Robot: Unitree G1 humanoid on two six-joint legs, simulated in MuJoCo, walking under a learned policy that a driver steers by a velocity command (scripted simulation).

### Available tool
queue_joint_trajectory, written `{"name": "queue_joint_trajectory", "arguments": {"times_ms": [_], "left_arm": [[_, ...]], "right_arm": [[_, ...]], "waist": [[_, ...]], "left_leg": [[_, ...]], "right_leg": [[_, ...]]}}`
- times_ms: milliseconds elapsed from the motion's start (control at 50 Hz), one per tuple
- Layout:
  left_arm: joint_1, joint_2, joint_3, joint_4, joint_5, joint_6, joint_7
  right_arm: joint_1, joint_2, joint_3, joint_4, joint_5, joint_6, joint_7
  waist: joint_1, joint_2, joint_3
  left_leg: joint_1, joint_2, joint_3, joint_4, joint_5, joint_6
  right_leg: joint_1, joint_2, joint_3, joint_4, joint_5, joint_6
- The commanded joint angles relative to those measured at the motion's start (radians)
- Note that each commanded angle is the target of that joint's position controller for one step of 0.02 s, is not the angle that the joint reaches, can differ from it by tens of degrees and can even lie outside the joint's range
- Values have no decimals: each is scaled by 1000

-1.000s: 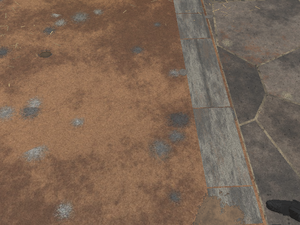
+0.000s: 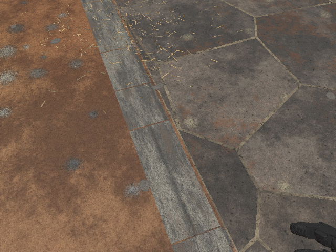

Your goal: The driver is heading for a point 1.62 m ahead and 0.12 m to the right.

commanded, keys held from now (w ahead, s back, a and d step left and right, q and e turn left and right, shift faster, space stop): e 0.44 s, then no key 0.16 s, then q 0.40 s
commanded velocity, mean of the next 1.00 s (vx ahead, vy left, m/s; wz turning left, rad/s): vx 0.05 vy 0.00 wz -0.26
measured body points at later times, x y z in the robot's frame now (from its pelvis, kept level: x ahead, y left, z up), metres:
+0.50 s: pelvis +0.05 -0.03 +0.02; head +0.08 -0.07 +0.46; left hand +0.28 +0.20 -0.05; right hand +0.11 -0.36 -0.10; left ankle +0.09 +0.11 -0.65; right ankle +0.05 -0.13 -0.72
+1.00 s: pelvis +0.06 -0.03 +0.01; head +0.09 -0.03 +0.46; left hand +0.27 +0.21 -0.09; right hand +0.12 -0.34 -0.10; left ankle +0.11 +0.10 -0.72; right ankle +0.05 -0.13 -0.72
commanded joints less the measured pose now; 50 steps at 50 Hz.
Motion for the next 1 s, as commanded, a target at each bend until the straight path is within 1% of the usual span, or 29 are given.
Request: {"name": "queue_joint_trajectory", "arguments": {"times_ms": [20, 40, 80, 120, 200, 300, 340, 360, 380, 400, 420, 440, 460, 480, 500, 540, 600, 660, 700, 740, 760, 780, 800, 820, 880, 920, 960, 980, 1000], "left_arm": [[52, 167, 36, -77, -12, 12, 5], [8, 161, 41, -86, -8, 32, 11], [7, 105, 32, -102, -7, 54, 13], [11, 64, 24, -109, -1, 55, 14], [-51, 59, 17, -139, 7, 54, -1], [-106, 85, 26, -171, 6, 64, -26], [-83, 83, 32, -167, 8, 63, -35], [-60, 94, 41, -156, 11, 61, -34], [-29, 138, 57, -152, 14, 59, -26], [-26, 259, 81, -182, 14, 56, -6], [-21, 259, 75, -199, 47, 35, -15], [-49, 225, 65, -192, 52, 15, -20], [-110, 190, 57, -193, 37, 4, -18], [-149, 151, 44, -199, 23, 2, -15], [-176, 135, 34, -201, 18, 3, -9], [-177, 109, 19, -199, 28, 4, -3], [-165, 101, 15, -183, 28, 6, 2], [-182, 59, -2, -159, 42, 6, -3], [-173, 56, -7, -125, 48, 4, -14], [-198, 69, -5, -104, 36, 1, -20], [-171, 77, -1, -87, 31, -2, -19], [-153, 82, 2, -83, 37, -7, -14], [-117, 87, 7, -90, 51, -13, -12], [-151, 76, 7, -95, 55, -12, -3], [-204, 46, 16, -106, 38, 10, 18], [-191, 33, 24, -111, 36, 17, 16], [-164, 37, 35, -106, 35, 13, 10], [-145, 55, 44, -102, 36, 12, 7], [-113, 80, 53, -94, 38, 12, 7]], "right_arm": [[151, -117, -43, -48, 10, 37, -16], [103, -100, -33, -49, 8, 50, -18], [55, -120, -38, -33, -4, 60, -22], [50, -130, -46, -15, -7, 59, -23], [28, -162, -62, 5, 8, 69, -28], [27, -199, -76, 32, 27, 84, -18], [19, -207, -78, 45, 44, 90, -17], [41, -189, -75, 59, 49, 93, -17], [94, -150, -67, 82, 41, 97, -14], [120, -92, -47, 51, -12, 99, -8], [5, -134, -60, 16, -6, 96, -20], [-11, -158, -71, 17, 17, 99, -26], [25, -161, -75, 35, 27, 103, -30], [49, -161, -78, 62, 21, 108, -37], [66, -161, -80, 70, 14, 110, -39], [87, -146, -77, 80, 23, 109, -33], [61, -113, -61, 77, 28, 110, -28], [74, -86, -42, 93, 27, 112, -14], [80, -95, -39, 98, 31, 111, -8], [108, -105, -39, 104, 30, 106, -5], [104, -128, -41, 98, 21, 103, -5], [102, -176, -47, 85, 14, 100, -9], [92, -240, -63, 85, 25, 101, -13], [88, -230, -69, 91, 42, 102, -12], [81, -187, -62, 77, 31, 98, -18], [93, -187, -64, 69, 32, 98, -24], [84, -178, -64, 53, 38, 104, -29], [74, -165, -62, 41, 41, 108, -30], [74, -143, -58, 32, 44, 112, -31]], "waist": [[-102, 129, -263], [-92, 106, -188], [-55, 158, -97], [-52, 179, -103], [-64, 155, -155], [-76, 166, -120], [-49, 153, -117], [-43, 132, -118], [-44, 25, -106], [-88, -302, -98], [-8, -246, -116], [-22, -157, -103], [-58, -117, -94], [-71, -90, -107], [-83, -100, -115], [-91, -107, -144], [-70, -106, -133], [-57, -119, -131], [-48, -121, -105], [-80, -99, -69], [-80, -73, -55], [-62, -19, -63], [-13, 101, -73], [-32, 165, -71], [-57, 214, -52], [-62, 206, -64], [-54, 144, -79], [-51, 75, -77], [-46, -30, -79]], "left_leg": [[588, 407, -398, -96, 304, 223], [474, 353, -307, -124, 266, 202], [279, 282, -175, -196, 216, 191], [257, 281, -109, -222, 273, 215], [278, 332, -47, -237, 268, 240], [280, 355, 2, -227, 109, 211], [283, 347, 32, -163, 68, 166], [253, 318, 64, -101, 10, 122], [166, 258, 132, 40, -108, 43], [-104, 101, 229, 366, -499, -74], [-189, 31, 52, 557, -583, -83], [-198, 54, 0, 629, -510, -69], [-199, 72, -12, 628, -422, -60], [-187, 83, -16, 618, -369, -66], [-149, 78, -6, 632, -323, -78], [-89, 66, 2, 632, -272, -93], [-57, 76, -1, 452, -246, -102], [96, 101, 11, 259, -249, -98], [175, 94, 30, 166, -244, -91], [248, 76, 53, -12, -125, -67], [267, 81, 34, -85, -20, -50], [281, 133, -36, -74, 161, -26], [272, 170, -89, -34, 253, 23], [202, 180, -143, -71, 140, 73], [146, 214, -263, -127, 47, 111], [136, 205, -286, -111, 21, 113], [84, 164, -253, -57, -25, 84], [36, 121, -198, 11, -68, 51], [-29, 63, -112, 131, -146, 6]], "right_leg": [[-401, -97, -69, 380, 12, 80], [-388, -122, -87, 357, 52, 93], [-292, -147, -136, 259, 104, 96], [-249, -149, -170, 173, 127, 97], [-175, -191, -180, 1, 234, 77], [-88, -185, -225, -185, 266, 27], [-12, -160, -259, -344, 335, -9], [57, -136, -261, -422, 386, -35], [150, -178, -162, -531, 525, -80], [275, -440, 207, -573, 845, -213], [179, -504, 323, -622, 803, -349], [158, -454, 242, -632, 740, -322], [151, -406, 165, -620, 698, -265], [155, -374, 120, -608, 688, -225], [133, -355, 85, -601, 743, -217], [128, -331, 47, -598, 799, -221], [163, -320, 39, -593, 748, -219], [113, -317, 12, -598, 647, -219], [72, -322, 18, -605, 578, -221], [39, -305, 8, -581, 513, -192], [42, -283, -1, -568, 489, -157], [44, -246, -26, -521, 441, -112], [33, -172, -96, -479, 395, -73], [62, -114, -184, -432, 377, -32], [59, -95, -217, -358, 351, -18], [64, -100, -212, -365, 337, -34], [116, -136, -198, -413, 357, -56], [144, -187, -163, -469, 371, -79], [180, -284, -73, -549, 410, -129]]}}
